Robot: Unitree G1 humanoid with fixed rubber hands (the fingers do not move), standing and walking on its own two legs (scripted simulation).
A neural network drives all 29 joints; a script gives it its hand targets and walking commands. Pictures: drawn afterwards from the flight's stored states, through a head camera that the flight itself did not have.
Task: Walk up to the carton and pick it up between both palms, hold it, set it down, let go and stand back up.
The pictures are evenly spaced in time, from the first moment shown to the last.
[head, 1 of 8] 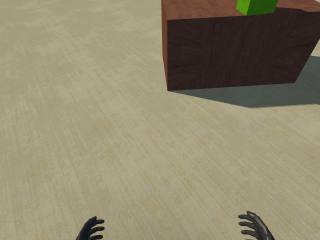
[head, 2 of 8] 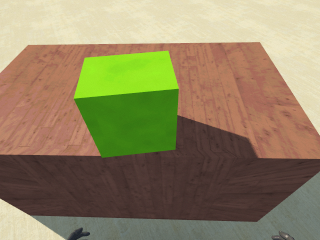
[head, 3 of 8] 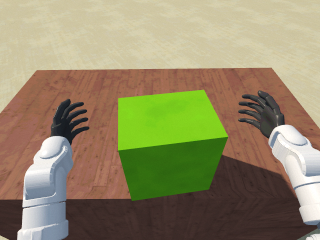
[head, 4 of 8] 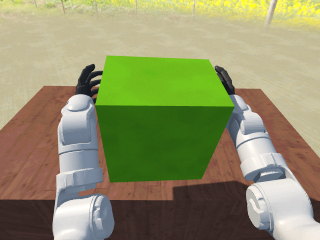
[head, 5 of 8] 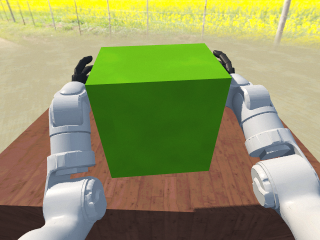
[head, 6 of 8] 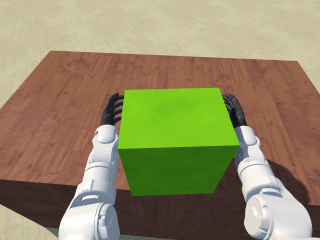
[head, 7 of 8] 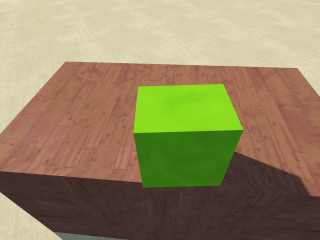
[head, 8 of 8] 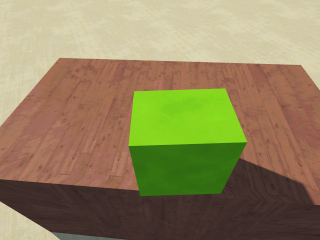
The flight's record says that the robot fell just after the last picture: no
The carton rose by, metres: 0.24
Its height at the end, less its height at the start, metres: +0.00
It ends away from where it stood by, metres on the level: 0.02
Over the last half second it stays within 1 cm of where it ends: yes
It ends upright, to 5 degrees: yes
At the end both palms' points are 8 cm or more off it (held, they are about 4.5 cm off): yes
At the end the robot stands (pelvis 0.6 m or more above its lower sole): yes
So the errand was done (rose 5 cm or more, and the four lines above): yes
